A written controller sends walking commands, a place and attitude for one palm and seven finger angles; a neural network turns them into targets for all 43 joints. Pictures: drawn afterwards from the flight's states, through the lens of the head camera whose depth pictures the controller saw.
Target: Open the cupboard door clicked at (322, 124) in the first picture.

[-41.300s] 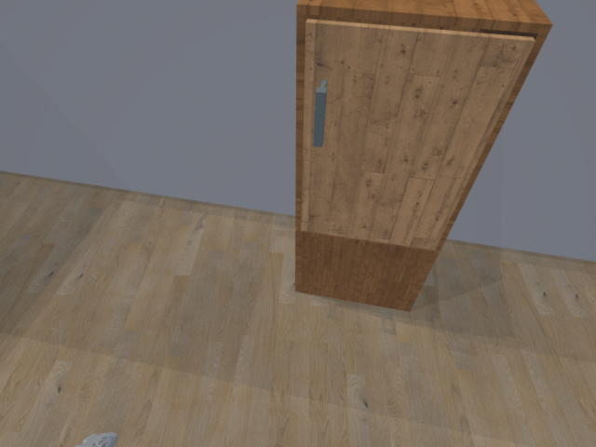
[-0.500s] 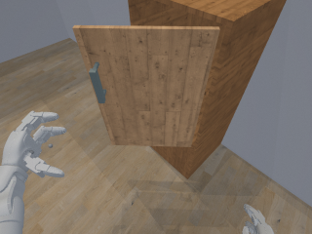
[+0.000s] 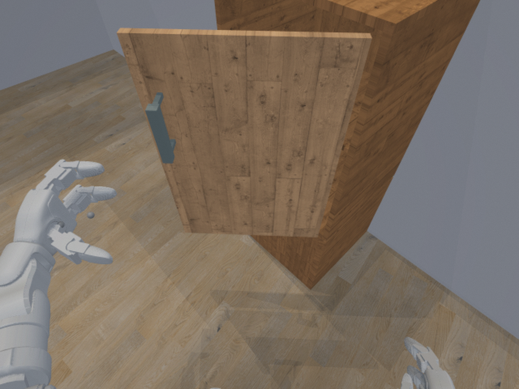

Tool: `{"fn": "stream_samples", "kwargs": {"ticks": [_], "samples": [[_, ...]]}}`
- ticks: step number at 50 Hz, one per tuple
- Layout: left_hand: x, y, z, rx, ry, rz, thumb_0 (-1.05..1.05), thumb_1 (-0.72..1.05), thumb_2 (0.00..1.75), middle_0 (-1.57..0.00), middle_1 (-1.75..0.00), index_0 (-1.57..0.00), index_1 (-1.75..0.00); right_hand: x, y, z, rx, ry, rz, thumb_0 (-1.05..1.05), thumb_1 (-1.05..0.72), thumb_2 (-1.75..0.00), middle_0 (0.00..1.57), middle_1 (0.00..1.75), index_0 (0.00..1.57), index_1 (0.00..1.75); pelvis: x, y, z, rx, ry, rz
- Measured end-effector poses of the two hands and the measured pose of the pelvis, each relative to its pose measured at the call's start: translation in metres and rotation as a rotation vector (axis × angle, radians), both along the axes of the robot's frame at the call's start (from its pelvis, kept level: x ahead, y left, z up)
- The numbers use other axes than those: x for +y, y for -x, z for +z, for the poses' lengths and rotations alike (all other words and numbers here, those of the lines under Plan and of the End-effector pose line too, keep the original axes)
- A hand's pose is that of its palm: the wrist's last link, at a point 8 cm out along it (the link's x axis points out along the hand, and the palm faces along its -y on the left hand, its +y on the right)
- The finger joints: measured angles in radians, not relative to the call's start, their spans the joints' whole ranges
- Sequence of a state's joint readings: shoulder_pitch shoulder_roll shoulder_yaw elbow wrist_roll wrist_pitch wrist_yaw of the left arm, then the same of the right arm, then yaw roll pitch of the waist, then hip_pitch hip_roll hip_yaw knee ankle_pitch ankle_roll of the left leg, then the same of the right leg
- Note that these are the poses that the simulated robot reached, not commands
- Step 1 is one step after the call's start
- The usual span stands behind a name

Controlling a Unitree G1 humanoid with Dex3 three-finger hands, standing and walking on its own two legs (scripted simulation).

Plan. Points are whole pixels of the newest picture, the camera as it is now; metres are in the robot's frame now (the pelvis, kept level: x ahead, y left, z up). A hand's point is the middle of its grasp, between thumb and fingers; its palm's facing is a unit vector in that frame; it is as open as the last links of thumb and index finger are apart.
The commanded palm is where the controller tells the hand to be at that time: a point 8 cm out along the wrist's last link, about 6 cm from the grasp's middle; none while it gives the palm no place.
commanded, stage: move the hooked fingers beside the handle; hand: left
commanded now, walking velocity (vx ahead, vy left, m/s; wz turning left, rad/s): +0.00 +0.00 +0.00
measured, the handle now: (163, 129) +0.55 +0.22 +0.08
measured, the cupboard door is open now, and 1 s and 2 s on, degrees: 43 43 43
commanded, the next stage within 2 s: none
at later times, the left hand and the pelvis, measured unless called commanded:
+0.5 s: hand (104, 181) +0.41 +0.28 +0.09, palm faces +0.01 -1.00 +0.01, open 14.0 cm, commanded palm +0.38 +0.33 +0.09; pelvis +0.01 +0.02 -0.01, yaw -2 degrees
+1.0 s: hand (119, 157) +0.46 +0.27 +0.09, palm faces +0.01 -1.00 +0.01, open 14.0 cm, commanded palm +0.44 +0.32 +0.09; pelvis +0.00 +0.02 -0.02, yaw -2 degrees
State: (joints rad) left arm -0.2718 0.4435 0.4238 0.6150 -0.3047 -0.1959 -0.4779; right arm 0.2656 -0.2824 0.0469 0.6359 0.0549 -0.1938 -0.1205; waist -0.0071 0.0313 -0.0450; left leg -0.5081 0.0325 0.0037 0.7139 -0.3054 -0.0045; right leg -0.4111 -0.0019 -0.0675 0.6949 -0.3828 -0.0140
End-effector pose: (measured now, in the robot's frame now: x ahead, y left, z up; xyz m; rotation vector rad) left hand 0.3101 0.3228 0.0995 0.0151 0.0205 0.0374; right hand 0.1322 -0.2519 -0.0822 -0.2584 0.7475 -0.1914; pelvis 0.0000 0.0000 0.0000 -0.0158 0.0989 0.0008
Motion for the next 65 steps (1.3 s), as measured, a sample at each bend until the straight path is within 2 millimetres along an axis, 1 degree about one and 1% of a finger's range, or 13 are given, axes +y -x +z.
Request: {"fn": "stream_samples", "kwargs": {"ticks": [7,13,18,23,35,42,47,55,59,65], "samples": [[-0.001,-0.031,-0.001,0.007,0.008,-0.022,-0.01,-0.50,0.30,-0.30,-1.20,-0.30,-1.20,-0.004,0.023,-0.006,0.076,0.008,-0.042,0.02,-0.90,-0.90,0.20,0.30,0.21,0.30,0.004,-0.003,-0.001,0.026,0.001,-0.013],[0.001,-0.046,-0.006,0.010,0.015,-0.021,-0.01,-0.50,0.30,-0.30,-1.20,-0.30,-1.20,-0.005,0.042,-0.009,0.148,0.010,-0.078,0.02,-0.91,-0.90,0.20,0.30,0.21,0.30,0.009,-0.007,-0.002,0.044,0.002,-0.025],[0.007,-0.057,-0.010,0.018,0.016,-0.010,-0.01,-0.50,0.30,-0.30,-1.20,-0.30,-1.20,-0.004,0.054,-0.012,0.200,0.017,-0.096,0.02,-0.91,-0.90,0.20,0.30,0.21,0.30,0.012,-0.009,-0.003,0.058,0.007,-0.026],[0.010,-0.069,-0.009,0.003,0.021,-0.018,-0.01,-0.50,0.30,-0.30,-1.20,-0.29,-1.20,-0.001,0.059,-0.015,0.238,0.022,-0.103,0.01,-0.91,-0.90,0.20,0.30,0.21,0.30,0.015,-0.010,-0.005,0.072,0.011,-0.026],[0.008,-0.095,-0.009,0.002,0.025,-0.032,-0.01,-0.50,0.30,-0.30,-1.20,-0.29,-1.20,0.005,0.064,-0.018,0.277,0.020,-0.112,0.01,-0.91,-0.90,0.20,0.30,0.21,0.30,0.020,-0.010,-0.009,0.101,0.019,-0.027],[0.006,-0.110,-0.011,0.012,0.032,-0.026,-0.01,-0.50,0.30,-0.30,-1.20,-0.29,-1.20,0.005,0.074,-0.022,0.321,0.022,-0.121,0.01,-0.91,-0.90,0.20,0.30,0.21,0.30,0.020,-0.007,-0.012,0.118,0.021,-0.028],[0.005,-0.122,-0.009,0.008,0.023,-0.030,-0.01,-0.50,0.30,-0.30,-1.20,-0.29,-1.20,0.002,0.088,-0.025,0.367,0.029,-0.140,0.01,-0.91,-0.90,0.20,0.30,0.21,0.30,0.020,-0.005,-0.014,0.133,0.024,-0.028],[0.000,-0.141,-0.007,0.013,0.024,-0.038,-0.01,-0.50,0.30,-0.30,-1.20,-0.29,-1.20,-0.003,0.116,-0.028,0.454,0.035,-0.182,0.01,-0.91,-0.90,0.20,0.30,0.21,0.30,0.018,-0.005,-0.017,0.161,0.026,-0.034],[0.001,-0.152,-0.010,0.029,0.028,-0.028,-0.01,-0.50,0.30,-0.30,-1.20,-0.30,-1.20,-0.005,0.129,-0.028,0.492,0.042,-0.207,0.01,-0.91,-0.90,0.20,0.30,0.21,0.30,0.016,-0.004,-0.019,0.178,0.027,-0.039],[0.001,-0.166,-0.005,0.006,0.023,-0.034,-0.01,-0.50,0.30,-0.30,-1.20,-0.29,-1.20,-0.006,0.145,-0.027,0.549,0.045,-0.238,0.01,-0.91,-0.90,0.20,0.30,0.21,0.30,0.015,-0.006,-0.021,0.199,0.030,-0.045]]}}
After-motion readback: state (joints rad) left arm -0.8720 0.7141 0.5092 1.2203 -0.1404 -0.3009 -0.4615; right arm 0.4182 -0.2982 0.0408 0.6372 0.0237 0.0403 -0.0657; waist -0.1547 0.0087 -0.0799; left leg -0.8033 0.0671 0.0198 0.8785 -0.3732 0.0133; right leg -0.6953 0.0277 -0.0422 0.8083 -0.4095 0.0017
